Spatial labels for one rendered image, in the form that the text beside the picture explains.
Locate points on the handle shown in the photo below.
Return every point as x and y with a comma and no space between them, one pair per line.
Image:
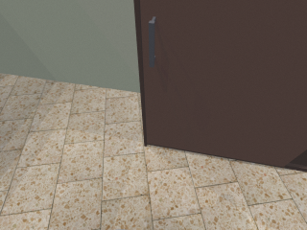
152,42

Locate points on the wardrobe door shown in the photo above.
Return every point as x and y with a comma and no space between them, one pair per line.
301,159
229,77

